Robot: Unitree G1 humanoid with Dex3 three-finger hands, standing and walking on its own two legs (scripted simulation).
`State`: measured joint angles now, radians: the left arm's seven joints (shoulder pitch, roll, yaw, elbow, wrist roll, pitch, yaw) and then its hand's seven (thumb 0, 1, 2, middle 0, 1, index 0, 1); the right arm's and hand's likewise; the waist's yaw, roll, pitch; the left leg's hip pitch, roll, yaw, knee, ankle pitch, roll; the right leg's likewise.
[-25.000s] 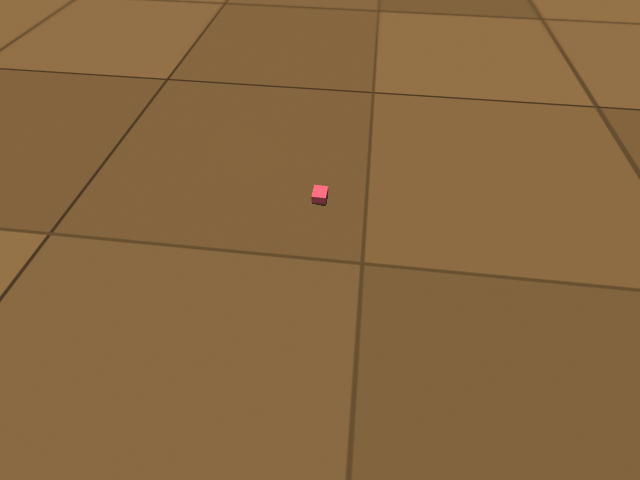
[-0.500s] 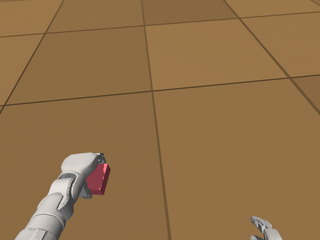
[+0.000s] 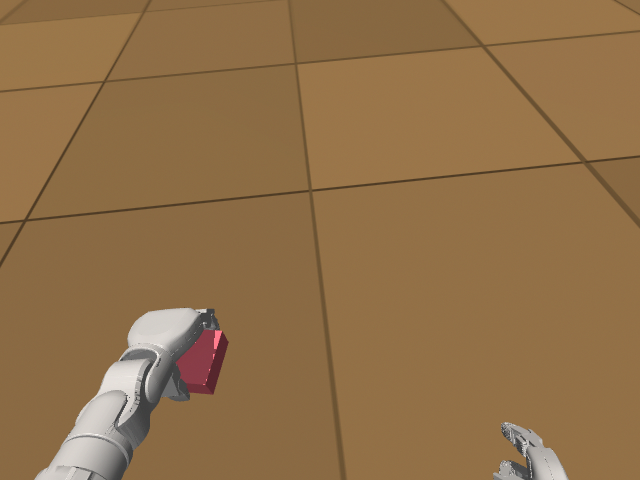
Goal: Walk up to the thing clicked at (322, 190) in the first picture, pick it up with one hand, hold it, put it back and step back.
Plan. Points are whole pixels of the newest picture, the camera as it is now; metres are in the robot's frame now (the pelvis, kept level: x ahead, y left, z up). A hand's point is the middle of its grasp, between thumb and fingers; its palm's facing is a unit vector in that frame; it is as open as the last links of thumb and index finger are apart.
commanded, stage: hold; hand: left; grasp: from above
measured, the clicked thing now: (196, 360) +0.31 +0.21 -0.07
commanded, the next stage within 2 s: crouch in 0.98 s
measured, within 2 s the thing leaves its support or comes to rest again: neither
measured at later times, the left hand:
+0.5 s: hand (173, 367) +0.28 +0.22 -0.02, palm faces -0.45 -0.05 -0.89, open 10.4 cm
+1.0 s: hand (172, 355) +0.30 +0.22 -0.02, palm faces -0.45 -0.05 -0.89, open 10.4 cm
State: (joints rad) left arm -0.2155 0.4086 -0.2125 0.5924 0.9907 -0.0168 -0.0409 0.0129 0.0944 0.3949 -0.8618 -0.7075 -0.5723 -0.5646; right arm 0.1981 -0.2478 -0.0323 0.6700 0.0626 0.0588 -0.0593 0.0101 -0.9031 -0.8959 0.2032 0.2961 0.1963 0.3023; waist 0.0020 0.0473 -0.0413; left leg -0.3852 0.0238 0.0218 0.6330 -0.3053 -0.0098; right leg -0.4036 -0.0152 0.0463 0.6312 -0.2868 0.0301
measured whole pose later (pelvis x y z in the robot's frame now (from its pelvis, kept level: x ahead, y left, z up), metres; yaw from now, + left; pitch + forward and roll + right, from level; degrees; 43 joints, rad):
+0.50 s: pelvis -0.01 +0.00 +0.01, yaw +0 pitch +1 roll +0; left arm -0.19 0.42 -0.21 0.52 0.98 -0.02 -0.08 0.01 0.09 0.43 -0.79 -0.75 -0.55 -0.59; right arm 0.17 -0.25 -0.02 0.67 0.07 0.06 -0.07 0.01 -0.91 -0.90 0.20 0.30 0.20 0.30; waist 0.02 0.05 -0.01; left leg -0.30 0.02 0.03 0.55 -0.26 -0.01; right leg -0.33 -0.02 0.05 0.56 -0.25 0.03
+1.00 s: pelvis +0.01 +0.00 +0.01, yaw +0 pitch +1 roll +0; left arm -0.23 0.42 -0.22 0.59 0.99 -0.03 -0.06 0.01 0.08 0.46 -0.80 -0.74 -0.55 -0.59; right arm 0.17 -0.24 -0.03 0.68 0.07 0.08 -0.07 0.01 -0.90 -0.90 0.20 0.30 0.20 0.30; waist 0.02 0.04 -0.01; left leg -0.27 0.02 0.03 0.51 -0.26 -0.01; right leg -0.29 -0.02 0.05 0.51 -0.24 0.03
